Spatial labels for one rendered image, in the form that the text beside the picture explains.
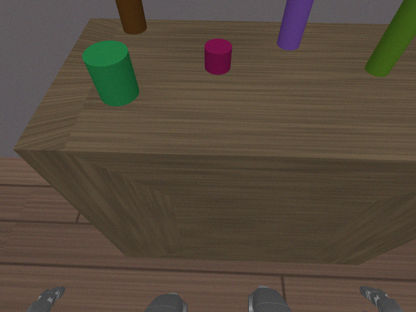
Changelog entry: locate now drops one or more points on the left robot hand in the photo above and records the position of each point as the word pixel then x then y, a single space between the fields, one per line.
pixel 46 300

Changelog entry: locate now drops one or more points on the right robot hand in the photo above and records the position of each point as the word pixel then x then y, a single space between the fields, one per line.
pixel 380 299

